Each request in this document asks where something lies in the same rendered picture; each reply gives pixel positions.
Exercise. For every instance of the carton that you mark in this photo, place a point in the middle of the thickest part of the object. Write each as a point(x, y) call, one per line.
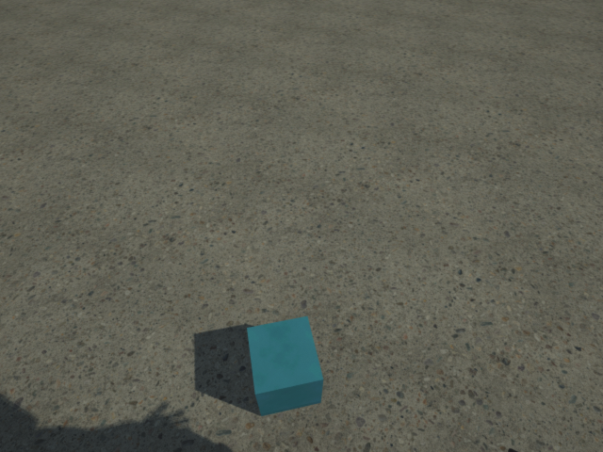
point(286, 370)

